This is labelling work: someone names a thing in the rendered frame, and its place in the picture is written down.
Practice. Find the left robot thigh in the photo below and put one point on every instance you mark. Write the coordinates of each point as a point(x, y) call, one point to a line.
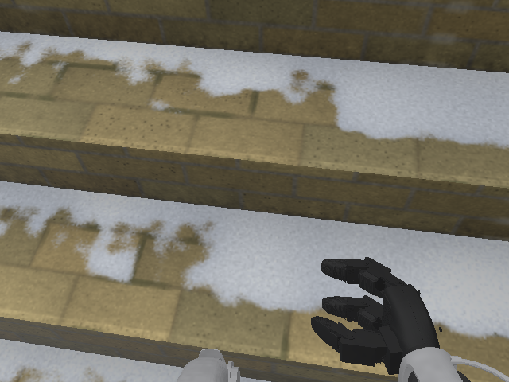
point(209, 369)

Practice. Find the robot right forearm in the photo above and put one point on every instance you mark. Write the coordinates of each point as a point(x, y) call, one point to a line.
point(429, 364)

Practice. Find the robot left shin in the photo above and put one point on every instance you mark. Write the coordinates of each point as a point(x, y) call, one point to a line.
point(210, 353)

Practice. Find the robot right hand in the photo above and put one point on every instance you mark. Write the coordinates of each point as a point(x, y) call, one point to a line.
point(391, 330)

